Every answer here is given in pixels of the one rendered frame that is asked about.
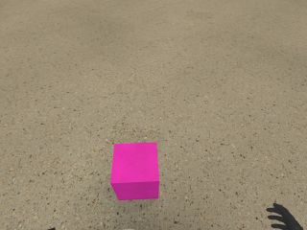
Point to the right robot hand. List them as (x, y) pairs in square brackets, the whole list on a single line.
[(287, 218)]

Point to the carton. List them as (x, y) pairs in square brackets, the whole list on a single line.
[(134, 172)]

